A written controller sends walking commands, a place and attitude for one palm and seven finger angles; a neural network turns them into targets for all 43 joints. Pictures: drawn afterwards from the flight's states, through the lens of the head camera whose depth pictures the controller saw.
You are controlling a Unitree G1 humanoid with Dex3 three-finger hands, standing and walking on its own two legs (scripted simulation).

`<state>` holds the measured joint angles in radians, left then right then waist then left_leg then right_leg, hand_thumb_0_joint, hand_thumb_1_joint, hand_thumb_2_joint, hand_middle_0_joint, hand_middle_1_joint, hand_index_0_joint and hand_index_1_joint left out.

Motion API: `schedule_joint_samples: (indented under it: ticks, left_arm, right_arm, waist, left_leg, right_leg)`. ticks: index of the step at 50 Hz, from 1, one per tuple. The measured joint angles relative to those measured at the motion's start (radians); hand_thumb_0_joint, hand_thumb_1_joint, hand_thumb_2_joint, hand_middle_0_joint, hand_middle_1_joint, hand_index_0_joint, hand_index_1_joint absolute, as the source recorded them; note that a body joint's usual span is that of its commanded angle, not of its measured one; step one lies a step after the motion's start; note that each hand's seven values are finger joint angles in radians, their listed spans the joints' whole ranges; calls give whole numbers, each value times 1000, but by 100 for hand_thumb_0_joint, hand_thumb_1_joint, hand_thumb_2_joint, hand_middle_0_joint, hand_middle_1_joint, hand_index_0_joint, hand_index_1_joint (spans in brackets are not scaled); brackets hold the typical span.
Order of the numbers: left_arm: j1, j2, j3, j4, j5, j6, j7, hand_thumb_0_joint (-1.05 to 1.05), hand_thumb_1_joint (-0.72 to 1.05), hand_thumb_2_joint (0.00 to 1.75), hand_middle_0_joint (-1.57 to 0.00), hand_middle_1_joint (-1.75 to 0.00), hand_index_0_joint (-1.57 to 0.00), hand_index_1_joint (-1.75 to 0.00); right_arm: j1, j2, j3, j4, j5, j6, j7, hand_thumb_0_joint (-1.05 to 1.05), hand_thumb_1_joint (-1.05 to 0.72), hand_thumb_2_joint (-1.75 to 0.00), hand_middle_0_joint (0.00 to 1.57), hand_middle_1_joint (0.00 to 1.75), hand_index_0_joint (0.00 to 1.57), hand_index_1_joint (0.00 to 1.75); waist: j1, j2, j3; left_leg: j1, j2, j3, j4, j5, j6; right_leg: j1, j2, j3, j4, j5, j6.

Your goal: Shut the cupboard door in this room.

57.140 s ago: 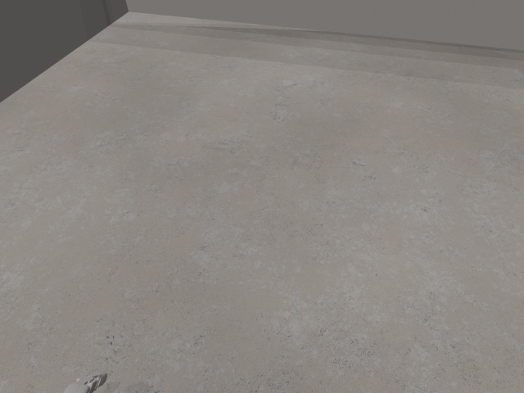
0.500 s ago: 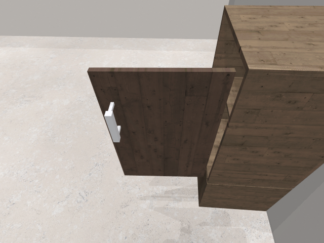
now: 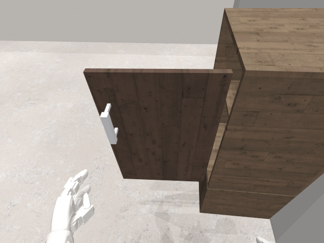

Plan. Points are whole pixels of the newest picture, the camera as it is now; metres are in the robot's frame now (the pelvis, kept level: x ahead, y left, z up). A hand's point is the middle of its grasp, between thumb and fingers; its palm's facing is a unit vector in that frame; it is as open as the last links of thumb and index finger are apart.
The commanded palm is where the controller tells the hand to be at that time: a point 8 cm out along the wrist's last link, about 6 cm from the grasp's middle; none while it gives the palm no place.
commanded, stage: raise the hand and make a fist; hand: left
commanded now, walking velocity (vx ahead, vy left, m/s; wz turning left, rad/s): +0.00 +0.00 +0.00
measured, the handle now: (111, 124) +0.45 +0.17 +0.03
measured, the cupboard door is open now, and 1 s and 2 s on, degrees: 92 92 92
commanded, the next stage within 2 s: bring the fist close to the handle in 1.72 s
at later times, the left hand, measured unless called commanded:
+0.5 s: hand (103, 227) +0.18 +0.15 -0.02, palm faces -0.17 -0.98 -0.03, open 4.8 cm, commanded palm +0.14 +0.23 -0.02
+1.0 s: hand (74, 217) +0.18 +0.21 +0.02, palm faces +0.01 -1.00 -0.04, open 3.1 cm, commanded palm +0.16 +0.25 +0.02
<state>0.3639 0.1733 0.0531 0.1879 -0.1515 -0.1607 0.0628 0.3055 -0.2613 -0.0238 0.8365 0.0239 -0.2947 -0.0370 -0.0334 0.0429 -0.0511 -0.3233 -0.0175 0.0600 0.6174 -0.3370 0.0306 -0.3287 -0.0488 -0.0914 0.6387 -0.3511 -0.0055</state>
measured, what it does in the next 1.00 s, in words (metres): lowers itself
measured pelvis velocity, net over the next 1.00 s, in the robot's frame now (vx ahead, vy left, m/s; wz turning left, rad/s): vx -0.03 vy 0.02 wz -0.01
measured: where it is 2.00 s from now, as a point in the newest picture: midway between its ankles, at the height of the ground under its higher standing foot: outside the picture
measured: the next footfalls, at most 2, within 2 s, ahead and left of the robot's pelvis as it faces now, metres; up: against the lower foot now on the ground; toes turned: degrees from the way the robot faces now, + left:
none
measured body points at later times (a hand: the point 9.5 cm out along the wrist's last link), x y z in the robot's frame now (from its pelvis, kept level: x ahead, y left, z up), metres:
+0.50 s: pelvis -0.05 -0.02 -0.09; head +0.02 -0.02 +0.36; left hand +0.18 +0.20 -0.02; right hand +0.16 -0.22 -0.16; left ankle -0.01 +0.10 -0.73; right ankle -0.01 -0.11 -0.73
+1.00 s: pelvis -0.03 +0.02 -0.06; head +0.02 +0.03 +0.39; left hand +0.18 +0.26 +0.02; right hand +0.16 -0.21 -0.11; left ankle -0.01 +0.10 -0.73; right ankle -0.01 -0.11 -0.73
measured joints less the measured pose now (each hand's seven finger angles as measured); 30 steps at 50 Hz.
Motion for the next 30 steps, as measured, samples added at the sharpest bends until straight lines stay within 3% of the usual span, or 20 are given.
schedule_joint_samples:
  ticks: [2, 5, 7, 10, 13, 18, 21, 25, 28, 30]
  left_arm:
    - [-36, -11, 37, -13, -31, -130, -76, 2, 93, 89, -26, -37, -27, -37]
    - [-27, -18, 74, -8, -79, -321, -248, 1, 92, 89, -31, -42, -31, -42]
    - [4, -12, 86, 17, -88, -401, -350, 1, 92, 89, -34, -46, -34, -45]
    - [72, 10, 95, 33, -86, -406, -414, 1, 91, 89, -40, -51, -40, -51]
    - [138, 33, 111, -18, -100, -393, -396, 1, 91, 89, -45, -57, -46, -57]
    - [120, 53, 121, -201, -157, -454, -372, 2, 91, 90, -54, -67, -54, -67]
    - [16, 59, 93, -237, -169, -416, -418, 2, 91, 90, -59, -73, -59, -73]
    - [-72, 80, 66, -197, -150, -197, -468, 2, 91, 90, -66, -81, -67, -81]
    - [-35, 75, 84, -200, -155, -59, -430, 2, 90, 90, -72, -87, -72, -87]
    - [18, 62, 109, -230, -162, -48, -372, 2, 90, 89, -76, -91, -76, -90]
  right_arm:
    - [-51, -2, -17, -60, -8, -4, 16, 1, -92, -90, 20, 30, 20, 30]
    - [-110, 14, -37, -154, -11, 1, 43, 1, -91, -90, 20, 30, 20, 30]
    - [-134, 10, -46, -217, -9, 8, 54, 1, -91, -90, 20, 30, 19, 30]
    - [-158, -17, -58, -297, -7, 19, 54, 1, -91, -90, 20, 30, 19, 30]
    - [-175, -36, -62, -334, -9, 17, 42, 1, -91, -90, 20, 30, 19, 30]
    - [-187, -17, -21, -315, -7, 7, 11, 1, -91, -90, 20, 30, 19, 30]
    - [-181, 14, 23, -297, 6, 20, -3, 1, -91, -90, 20, 30, 20, 30]
    - [-133, 65, 59, -300, 26, 74, -10, 1, -91, -90, 21, 30, 20, 30]
    - [-73, 85, 59, -312, 28, 110, -12, 1, -91, -90, 21, 30, 20, 30]
    - [-32, 86, 47, -311, 24, 116, -15, 1, -91, -90, 21, 30, 20, 30]
  waist:
    - [-5, -15, -35]
    - [4, -76, -60]
    - [16, -109, -61]
    - [43, -122, -54]
    - [71, -100, -54]
    - [106, -46, -60]
    - [101, -13, -55]
    - [64, 4, -49]
    - [34, 1, -47]
    - [27, -4, -51]
  left_leg:
    - [-91, 7, 8, 70, -20, -5]
    - [-218, 21, 21, 184, -58, -18]
    - [-299, 30, 14, 270, -88, -25]
    - [-414, 41, -8, 397, -131, -33]
    - [-512, 49, -40, 504, -166, -39]
    - [-610, 57, -84, 620, -201, -40]
    - [-631, 60, -92, 642, -203, -37]
    - [-607, 61, -66, 599, -185, -28]
    - [-555, 59, -36, 537, -168, -16]
    - [-521, 59, -21, 501, -161, -11]
  right_leg:
    - [-100, 1, 9, 80, -23, -8]
    - [-240, 7, 23, 209, -65, -23]
    - [-318, 11, 18, 292, -94, -35]
    - [-418, 14, -3, 401, -136, -50]
    - [-494, 16, -33, 483, -167, -58]
    - [-560, 21, -74, 560, -194, -63]
    - [-573, 24, -81, 569, -190, -60]
    - [-563, 25, -56, 534, -166, -48]
    - [-527, 26, -27, 482, -145, -35]
    - [-499, 28, -13, 448, -133, -28]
